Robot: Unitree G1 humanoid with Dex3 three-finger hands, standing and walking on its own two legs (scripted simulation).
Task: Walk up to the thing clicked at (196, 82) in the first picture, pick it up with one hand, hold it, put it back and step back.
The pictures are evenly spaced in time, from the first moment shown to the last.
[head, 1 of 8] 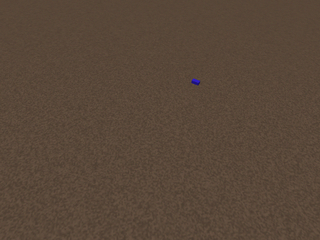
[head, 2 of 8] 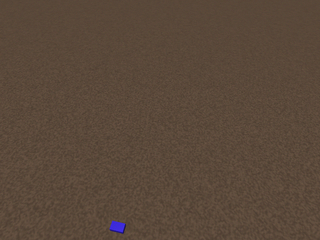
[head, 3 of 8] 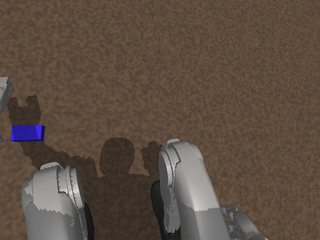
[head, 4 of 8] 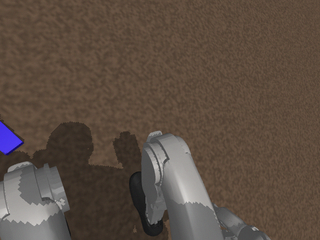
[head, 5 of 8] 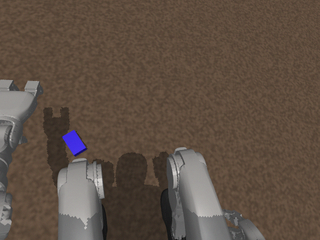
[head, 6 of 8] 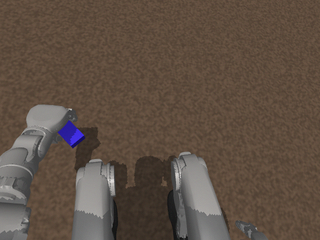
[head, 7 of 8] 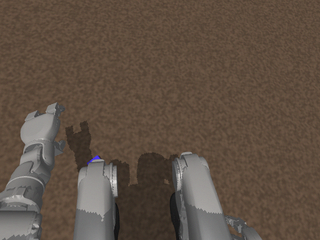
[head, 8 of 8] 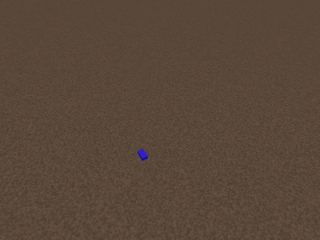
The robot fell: no
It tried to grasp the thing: yes
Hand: left
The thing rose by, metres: 0.61
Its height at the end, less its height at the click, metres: +0.00
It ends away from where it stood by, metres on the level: 0.15
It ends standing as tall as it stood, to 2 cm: yes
